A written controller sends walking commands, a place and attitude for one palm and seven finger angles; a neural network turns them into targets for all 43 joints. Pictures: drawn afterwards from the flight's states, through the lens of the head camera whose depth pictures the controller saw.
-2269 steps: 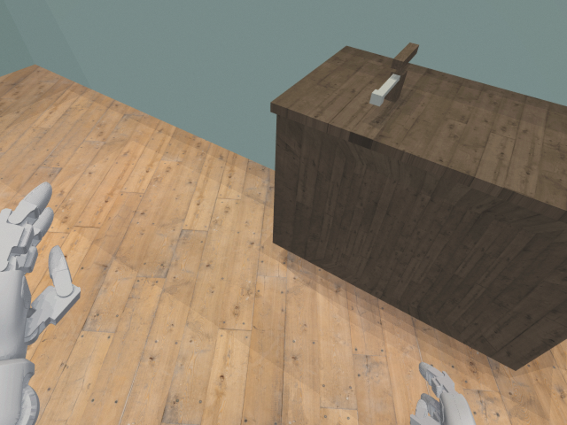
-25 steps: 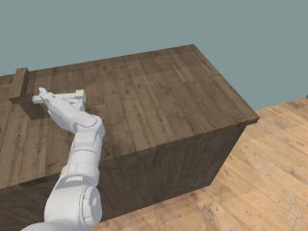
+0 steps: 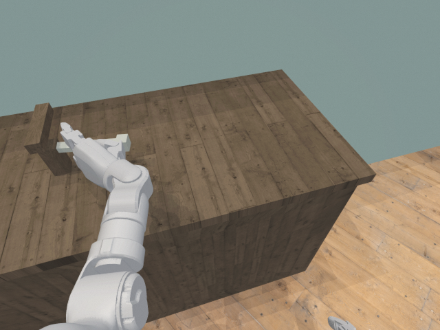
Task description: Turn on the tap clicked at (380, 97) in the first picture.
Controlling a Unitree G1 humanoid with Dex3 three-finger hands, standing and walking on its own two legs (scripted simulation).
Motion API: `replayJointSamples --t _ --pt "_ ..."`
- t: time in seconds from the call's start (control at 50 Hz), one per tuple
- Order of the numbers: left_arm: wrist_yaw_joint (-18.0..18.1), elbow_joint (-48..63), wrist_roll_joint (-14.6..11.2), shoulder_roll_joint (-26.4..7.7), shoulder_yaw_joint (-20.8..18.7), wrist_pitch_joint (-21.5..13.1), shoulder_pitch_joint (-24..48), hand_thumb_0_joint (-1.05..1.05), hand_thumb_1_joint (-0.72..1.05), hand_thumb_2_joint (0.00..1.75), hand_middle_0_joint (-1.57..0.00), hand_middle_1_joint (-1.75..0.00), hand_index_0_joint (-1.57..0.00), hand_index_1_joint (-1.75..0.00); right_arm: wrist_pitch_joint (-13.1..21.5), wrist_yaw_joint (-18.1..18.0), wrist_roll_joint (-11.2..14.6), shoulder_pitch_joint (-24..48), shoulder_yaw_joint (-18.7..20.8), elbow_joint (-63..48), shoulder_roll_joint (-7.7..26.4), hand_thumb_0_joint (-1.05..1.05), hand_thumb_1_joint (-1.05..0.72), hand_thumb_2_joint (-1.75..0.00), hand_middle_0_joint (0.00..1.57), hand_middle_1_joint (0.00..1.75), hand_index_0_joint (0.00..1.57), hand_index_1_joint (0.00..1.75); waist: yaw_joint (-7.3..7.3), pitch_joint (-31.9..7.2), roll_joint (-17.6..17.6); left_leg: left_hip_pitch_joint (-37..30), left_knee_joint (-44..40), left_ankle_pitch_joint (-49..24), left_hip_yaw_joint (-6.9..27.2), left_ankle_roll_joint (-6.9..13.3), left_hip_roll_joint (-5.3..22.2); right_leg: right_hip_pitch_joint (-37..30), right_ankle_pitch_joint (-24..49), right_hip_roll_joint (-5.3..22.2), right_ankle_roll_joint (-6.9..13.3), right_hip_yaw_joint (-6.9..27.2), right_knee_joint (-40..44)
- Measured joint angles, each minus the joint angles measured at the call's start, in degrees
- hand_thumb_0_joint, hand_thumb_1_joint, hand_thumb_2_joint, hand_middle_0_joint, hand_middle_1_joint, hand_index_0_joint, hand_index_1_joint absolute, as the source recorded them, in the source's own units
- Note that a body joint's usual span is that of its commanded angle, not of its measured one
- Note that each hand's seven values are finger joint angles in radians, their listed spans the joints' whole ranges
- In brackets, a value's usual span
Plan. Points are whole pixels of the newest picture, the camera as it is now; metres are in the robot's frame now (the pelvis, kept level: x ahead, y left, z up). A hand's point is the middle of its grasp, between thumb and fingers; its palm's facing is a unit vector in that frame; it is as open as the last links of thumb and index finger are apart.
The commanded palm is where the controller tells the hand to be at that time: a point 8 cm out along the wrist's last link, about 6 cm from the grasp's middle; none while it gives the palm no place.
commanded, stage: lift the hand up off the lever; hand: left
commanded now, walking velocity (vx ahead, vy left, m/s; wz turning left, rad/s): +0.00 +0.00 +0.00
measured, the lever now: (123, 143) +0.49 +0.23 +0.07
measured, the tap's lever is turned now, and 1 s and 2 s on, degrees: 79 79 79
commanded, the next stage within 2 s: draw the hand back beside the body in 0.54 s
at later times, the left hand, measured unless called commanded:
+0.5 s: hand (117, 143) +0.41 +0.20 +0.15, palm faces +0.80 -0.59 -0.10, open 7.8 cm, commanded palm +0.36 +0.21 +0.14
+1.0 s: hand (101, 185) +0.33 +0.20 +0.13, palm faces +0.33 -0.92 -0.22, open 7.7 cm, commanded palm +0.29 +0.23 +0.15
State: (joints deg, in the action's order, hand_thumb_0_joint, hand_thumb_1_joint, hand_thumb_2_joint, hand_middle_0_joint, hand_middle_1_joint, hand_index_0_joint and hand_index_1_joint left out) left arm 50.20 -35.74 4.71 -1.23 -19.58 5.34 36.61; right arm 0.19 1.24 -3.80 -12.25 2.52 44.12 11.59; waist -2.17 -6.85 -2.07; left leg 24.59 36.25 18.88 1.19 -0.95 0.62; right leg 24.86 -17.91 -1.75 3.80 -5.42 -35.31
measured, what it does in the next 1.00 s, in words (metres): stands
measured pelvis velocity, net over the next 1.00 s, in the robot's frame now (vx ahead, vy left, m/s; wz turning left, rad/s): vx -0.01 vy -0.01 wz -0.06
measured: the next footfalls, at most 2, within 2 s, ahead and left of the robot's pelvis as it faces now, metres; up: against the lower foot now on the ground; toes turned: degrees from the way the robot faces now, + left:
none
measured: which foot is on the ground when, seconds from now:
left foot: down 0.00-1.00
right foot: down 0.00-1.00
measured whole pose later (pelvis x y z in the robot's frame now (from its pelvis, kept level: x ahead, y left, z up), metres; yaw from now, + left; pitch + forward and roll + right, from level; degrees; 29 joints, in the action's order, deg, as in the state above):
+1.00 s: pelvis -0.01 -0.01 +0.02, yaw -3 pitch -3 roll +0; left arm 10.6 -11.1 -4.7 -16.5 -11.4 1.7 4.4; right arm -0.7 -3.8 2.5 -13.0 0.5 37.2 13.3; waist -0.9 -0.5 -2.6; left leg 6.5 24.6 14.7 -1.9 -1.3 2.1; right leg 8.4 -13.2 -3.6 4.2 -2.3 -24.9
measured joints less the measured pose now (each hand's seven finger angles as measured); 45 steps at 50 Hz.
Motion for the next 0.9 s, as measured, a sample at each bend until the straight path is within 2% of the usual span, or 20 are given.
replayJointSamples --t 0.16,0.3,0.42,0.58,0.66,0.68,0.78,0.84,0.9 --pt "-0.59 4.03 -1.03 1.82 3.61 2.93 -1.53 0.01 0.90 0.90 -0.15 -0.15 -0.15 -0.15 -0.25 -0.14 0.43 1.20 -0.31 0.36 -0.21 0.01 -0.91 -0.90 0.20 0.30 0.20 0.30 1.27 0.37 -0.40 -2.28 -1.08 -0.26 0.21 0.06 -0.28 -2.31 0.04 0.24 -0.13 -0.17 0.90" --pt "-0.01 4.44 -1.37 2.40 2.46 5.60 -1.31 0.01 0.90 0.90 -0.15 -0.15 -0.15 -0.15 -0.36 -0.61 0.55 3.26 -0.92 0.16 -0.68 0.01 -0.91 -0.90 0.20 0.30 0.20 0.30 1.60 0.63 0.09 -3.42 -2.40 -1.05 0.15 -0.13 -0.18 -3.25 0.64 0.12 0.06 -0.11 1.85" --pt "0.05 6.48 -0.10 1.24 3.33 6.09 -1.40 0.01 0.90 0.90 -0.15 -0.15 -0.15 -0.15 0.05 -0.73 0.53 4.01 -0.74 0.02 -0.45 0.01 -0.91 -0.90 0.20 0.30 0.20 0.30 2.10 0.87 0.06 -3.41 -2.31 -1.23 0.40 -0.36 -0.05 -3.35 0.80 0.00 0.30 -0.37 1.85" --pt "-1.04 3.93 -2.01 1.35 4.27 6.84 0.21 0.01 0.90 0.90 -0.15 -0.15 -0.15 -0.15 0.33 -1.55 1.27 4.12 -1.07 0.90 0.00 0.01 -0.91 -0.90 0.20 0.30 0.20 0.30 2.18 1.33 0.17 -3.68 -3.16 -2.02 0.97 -0.47 -0.22 -3.74 1.24 0.15 0.42 -0.94 2.53" --pt "-0.24 3.41 -1.43 1.72 3.02 6.62 0.49 0.01 0.90 0.90 -0.15 -0.15 -0.15 -0.15 0.50 -1.48 0.98 4.03 -0.93 0.88 -0.16 0.01 -0.91 -0.90 0.20 0.30 0.20 0.30 1.75 1.30 0.22 -3.17 -3.08 -2.04 0.69 -0.58 0.00 -3.09 1.41 -0.06 0.55 -0.67 2.44" --pt "-1.63 4.45 -1.10 1.31 3.72 6.61 -0.21 0.01 0.90 0.90 -0.15 -0.15 -0.15 -0.15 0.18 -1.59 1.03 3.96 -0.99 0.57 -0.20 0.01 -0.91 -0.90 0.20 0.30 0.20 0.30 1.69 1.51 0.30 -3.31 -3.12 -2.02 0.44 -0.57 0.00 -3.01 1.36 -0.05 0.58 -0.43 2.22" --pt "-16.77 13.63 -2.45 -2.87 7.50 3.37 -8.57 0.02 0.90 0.90 -0.15 -0.16 -0.15 -0.16 -1.98 -3.87 2.63 2.17 -1.31 -2.65 -0.20 0.01 -0.91 -0.90 0.20 0.30 0.20 0.30 1.34 2.25 0.15 -6.82 -4.93 -2.08 -1.57 -0.34 0.42 -5.20 1.51 -0.53 0.50 1.57 2.75" --pt "-25.87 18.22 -5.35 -5.72 8.88 1.60 -14.56 0.01 0.90 0.90 -0.16 -0.16 -0.16 -0.16 -3.09 -5.12 4.19 0.77 -1.87 -4.28 0.38 0.01 -0.91 -0.90 0.20 0.30 0.20 0.30 1.34 2.52 -0.11 -9.81 -6.44 -2.23 -2.44 -0.29 0.79 -7.81 1.91 -0.98 0.43 2.45 4.11" --pt "-32.63 20.61 -8.14 -9.08 8.65 0.18 -20.99 0.01 0.90 0.90 -0.16 -0.17 -0.16 -0.17 -3.46 -5.45 5.42 0.24 -2.31 -5.09 0.74 0.01 -0.91 -0.90 0.20 0.30 0.20 0.30 0.99 3.46 -0.02 -13.51 -8.68 -2.84 -3.00 -0.35 1.08 -11.26 2.72 -1.36 0.37 3.05 6.26"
